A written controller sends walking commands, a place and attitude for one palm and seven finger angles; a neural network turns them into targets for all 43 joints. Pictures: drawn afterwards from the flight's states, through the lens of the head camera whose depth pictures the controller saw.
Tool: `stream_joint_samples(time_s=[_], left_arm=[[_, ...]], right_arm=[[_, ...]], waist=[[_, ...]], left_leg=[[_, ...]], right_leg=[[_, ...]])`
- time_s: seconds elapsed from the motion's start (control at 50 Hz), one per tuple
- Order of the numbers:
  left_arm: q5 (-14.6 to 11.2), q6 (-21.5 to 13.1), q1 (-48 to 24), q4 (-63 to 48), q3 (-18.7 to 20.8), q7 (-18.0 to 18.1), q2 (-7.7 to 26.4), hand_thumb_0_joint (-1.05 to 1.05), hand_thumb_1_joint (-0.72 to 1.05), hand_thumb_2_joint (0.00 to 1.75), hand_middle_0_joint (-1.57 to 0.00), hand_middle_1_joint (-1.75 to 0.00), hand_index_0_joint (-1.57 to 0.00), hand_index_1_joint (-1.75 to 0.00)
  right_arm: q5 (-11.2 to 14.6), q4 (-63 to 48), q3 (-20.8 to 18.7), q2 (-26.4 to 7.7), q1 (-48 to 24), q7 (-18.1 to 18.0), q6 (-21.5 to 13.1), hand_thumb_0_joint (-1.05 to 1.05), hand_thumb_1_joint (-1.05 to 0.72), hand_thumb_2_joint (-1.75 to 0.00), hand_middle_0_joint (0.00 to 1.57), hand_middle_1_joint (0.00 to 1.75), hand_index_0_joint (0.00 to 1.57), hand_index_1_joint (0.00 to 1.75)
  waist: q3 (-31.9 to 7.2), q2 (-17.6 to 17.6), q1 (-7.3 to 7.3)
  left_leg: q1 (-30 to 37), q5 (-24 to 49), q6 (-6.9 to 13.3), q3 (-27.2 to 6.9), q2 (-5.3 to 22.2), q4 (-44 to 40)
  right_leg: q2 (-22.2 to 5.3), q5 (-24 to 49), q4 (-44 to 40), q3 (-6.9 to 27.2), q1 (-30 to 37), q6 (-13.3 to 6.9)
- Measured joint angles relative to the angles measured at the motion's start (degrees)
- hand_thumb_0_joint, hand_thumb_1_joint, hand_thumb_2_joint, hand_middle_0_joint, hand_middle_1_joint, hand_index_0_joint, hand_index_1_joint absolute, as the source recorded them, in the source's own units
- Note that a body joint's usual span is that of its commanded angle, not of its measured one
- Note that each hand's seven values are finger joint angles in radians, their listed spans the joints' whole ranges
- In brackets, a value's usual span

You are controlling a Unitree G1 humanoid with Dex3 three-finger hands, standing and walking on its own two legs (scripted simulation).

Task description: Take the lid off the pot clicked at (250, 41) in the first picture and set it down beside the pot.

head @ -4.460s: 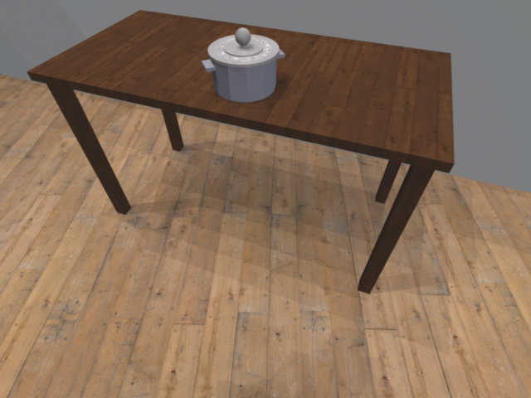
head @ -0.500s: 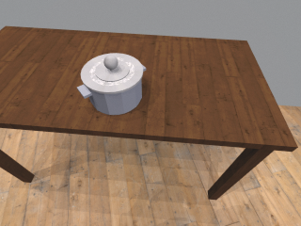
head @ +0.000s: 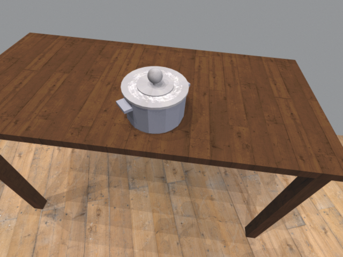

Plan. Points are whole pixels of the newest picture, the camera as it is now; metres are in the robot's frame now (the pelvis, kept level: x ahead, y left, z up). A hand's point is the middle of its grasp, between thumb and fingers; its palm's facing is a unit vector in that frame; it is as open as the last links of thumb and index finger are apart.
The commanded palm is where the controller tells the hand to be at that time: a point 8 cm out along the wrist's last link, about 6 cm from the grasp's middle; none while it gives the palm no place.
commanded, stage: look again from close up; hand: left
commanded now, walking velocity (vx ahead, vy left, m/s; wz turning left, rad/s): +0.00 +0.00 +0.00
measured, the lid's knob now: (155, 75) +0.56 +0.10 +0.13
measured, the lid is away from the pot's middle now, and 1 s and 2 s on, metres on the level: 0.00 0.00 0.00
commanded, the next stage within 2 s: shuffle to correct the standing spot in 0.28 s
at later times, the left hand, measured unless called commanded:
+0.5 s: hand out of the picture -0.01 +0.16 -0.18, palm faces +0.02 -0.98 -0.18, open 7.4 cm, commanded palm none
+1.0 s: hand out of the picture +0.13 +0.17 -0.17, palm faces +0.05 -0.98 -0.18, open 7.3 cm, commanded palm none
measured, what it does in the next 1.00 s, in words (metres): lifts its right foot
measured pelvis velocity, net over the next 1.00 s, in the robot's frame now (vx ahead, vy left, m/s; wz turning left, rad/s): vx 0.07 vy -0.01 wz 0.03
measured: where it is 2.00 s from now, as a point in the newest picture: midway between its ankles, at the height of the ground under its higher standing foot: outside the picture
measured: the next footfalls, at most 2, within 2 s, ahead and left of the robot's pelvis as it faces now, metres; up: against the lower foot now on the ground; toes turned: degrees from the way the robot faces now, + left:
right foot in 1.04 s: +0.17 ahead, -0.15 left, +0.00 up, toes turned -1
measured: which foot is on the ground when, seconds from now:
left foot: down 0.00-1.00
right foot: down 0.00-0.76, up 0.78-1.00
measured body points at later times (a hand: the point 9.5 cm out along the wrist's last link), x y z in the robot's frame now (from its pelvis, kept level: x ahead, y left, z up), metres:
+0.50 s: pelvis +0.00 -0.01 +0.00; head +0.00 +0.00 +0.45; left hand -0.01 +0.21 -0.16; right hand +0.02 -0.24 -0.15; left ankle +0.00 +0.07 -0.74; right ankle -0.02 -0.17 -0.74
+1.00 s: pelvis +0.07 -0.01 +0.00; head +0.11 +0.00 +0.45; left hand +0.13 +0.22 -0.15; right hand +0.04 -0.21 -0.15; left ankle +0.01 +0.06 -0.74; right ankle +0.10 -0.14 -0.71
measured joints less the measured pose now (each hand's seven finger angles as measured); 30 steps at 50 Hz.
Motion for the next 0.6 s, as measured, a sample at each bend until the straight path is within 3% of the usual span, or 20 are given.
stream_joint_samples(time_s=[0.34,0.44,0.54,0.6], left_arm=[[-0.1,-0.3,-0.1,1.1,-0.6,-0.3,-1.5,0.01,0.91,0.90,-0.20,-0.30,-0.20,-0.30],[-0.1,-0.3,-0.2,1.5,-0.6,-0.4,-1.9,0.01,0.91,0.90,-0.20,-0.30,-0.20,-0.30],[0.3,-0.3,0.7,1.5,-0.3,-1.0,-1.8,0.01,0.91,0.90,-0.20,-0.30,-0.20,-0.30],[0.3,-0.7,1.8,1.1,0.0,-1.2,-2.0,0.01,0.91,0.90,-0.20,-0.30,-0.20,-0.30]], right_arm=[[0.3,3.0,-0.1,0.1,1.1,0.0,0.2,0.00,-0.92,-0.90,0.20,0.30,0.20,0.30],[0.2,3.6,-0.1,0.3,1.8,-0.1,0.2,0.00,-0.92,-0.90,0.20,0.30,0.20,0.30],[-0.1,3.8,-0.4,0.7,3.6,0.3,0.6,0.00,-0.92,-0.90,0.20,0.30,0.20,0.30],[-0.1,3.8,-0.7,0.9,4.9,0.5,0.8,0.00,-0.91,-0.90,0.20,0.30,0.20,0.30]], waist=[[0.8,-0.5,-0.12],[0.8,-0.5,-0.29],[-0.1,-0.4,-0.29],[-0.5,0.4,-0.17]], left_leg=[[1.1,1.0,-0.5,-0.1,0.1,-1.6],[1.4,1.1,-0.8,-0.2,0.4,-1.9],[1.2,-0.1,-1.1,-0.2,0.7,-0.6],[0.2,-1.6,-1.5,-0.6,1.3,1.5]], right_leg=[[0.1,0.8,-1.1,-0.1,0.9,0.7],[0.4,0.7,-0.9,-0.1,0.9,0.3],[0.7,-1.4,1.4,-0.1,0.2,-1.5],[1.3,-2.2,2.1,-0.5,0.0,-1.3]])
